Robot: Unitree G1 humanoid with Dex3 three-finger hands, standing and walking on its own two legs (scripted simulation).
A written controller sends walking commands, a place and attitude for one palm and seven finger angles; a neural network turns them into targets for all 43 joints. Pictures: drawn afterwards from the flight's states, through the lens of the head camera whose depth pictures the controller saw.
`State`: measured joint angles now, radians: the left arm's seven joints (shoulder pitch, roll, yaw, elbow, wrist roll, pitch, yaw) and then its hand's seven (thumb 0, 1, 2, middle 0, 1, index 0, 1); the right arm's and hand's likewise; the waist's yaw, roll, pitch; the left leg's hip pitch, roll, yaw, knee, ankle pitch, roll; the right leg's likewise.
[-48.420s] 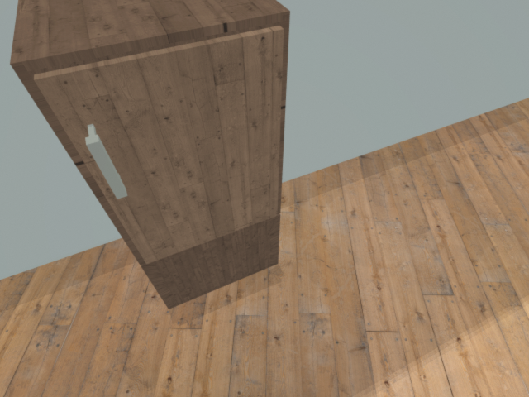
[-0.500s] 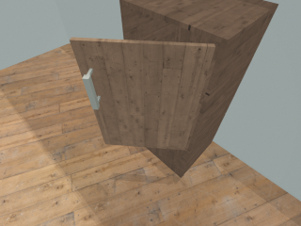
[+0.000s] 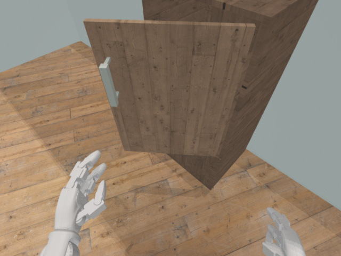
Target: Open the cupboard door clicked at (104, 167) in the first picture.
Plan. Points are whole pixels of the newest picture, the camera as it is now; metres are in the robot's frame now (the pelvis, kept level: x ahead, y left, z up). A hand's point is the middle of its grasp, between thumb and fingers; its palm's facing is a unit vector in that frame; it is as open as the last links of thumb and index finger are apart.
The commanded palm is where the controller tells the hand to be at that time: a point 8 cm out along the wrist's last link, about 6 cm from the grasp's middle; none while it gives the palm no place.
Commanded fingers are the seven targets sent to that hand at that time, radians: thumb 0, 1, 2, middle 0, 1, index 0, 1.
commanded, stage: raise the hand with hooked fingers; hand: left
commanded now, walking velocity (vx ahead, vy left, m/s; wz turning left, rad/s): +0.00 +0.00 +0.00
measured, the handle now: (111, 82) +0.58 +0.20 +0.08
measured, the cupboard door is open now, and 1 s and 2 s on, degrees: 39 39 39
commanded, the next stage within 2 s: move the hooked fingers beside the handle in 1.82 s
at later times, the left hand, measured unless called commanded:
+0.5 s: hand (77, 209) +0.22 +0.21 +0.03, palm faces -0.04 -1.00 -0.04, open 10.7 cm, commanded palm +0.19 +0.27 +0.03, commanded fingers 0.00 -0.03 0.50 -0.27 -0.90 -0.27 -0.90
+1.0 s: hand (46, 184) +0.25 +0.27 +0.07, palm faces +0.01 -1.00 -0.06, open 13.5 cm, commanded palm +0.23 +0.32 +0.08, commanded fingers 0.00 -0.50 0.30 -0.30 -1.20 -0.30 -1.20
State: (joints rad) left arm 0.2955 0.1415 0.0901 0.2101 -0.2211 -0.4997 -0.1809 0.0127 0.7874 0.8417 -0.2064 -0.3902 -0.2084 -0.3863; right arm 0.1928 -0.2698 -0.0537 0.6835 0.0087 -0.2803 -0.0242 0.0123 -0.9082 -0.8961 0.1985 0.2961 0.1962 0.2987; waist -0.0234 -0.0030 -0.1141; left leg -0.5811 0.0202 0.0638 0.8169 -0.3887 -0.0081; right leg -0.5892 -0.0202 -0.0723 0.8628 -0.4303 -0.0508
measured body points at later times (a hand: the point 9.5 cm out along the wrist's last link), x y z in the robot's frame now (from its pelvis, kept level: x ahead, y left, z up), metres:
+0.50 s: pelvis -0.02 +0.02 -0.02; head +0.03 +0.02 +0.43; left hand +0.22 +0.26 +0.03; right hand +0.13 -0.19 -0.11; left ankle +0.01 +0.13 -0.70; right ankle +0.00 -0.08 -0.70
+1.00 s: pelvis +0.00 +0.02 +0.00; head +0.03 +0.03 +0.45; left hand +0.25 +0.32 +0.08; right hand +0.18 -0.21 -0.07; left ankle +0.01 +0.13 -0.70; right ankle +0.00 -0.08 -0.70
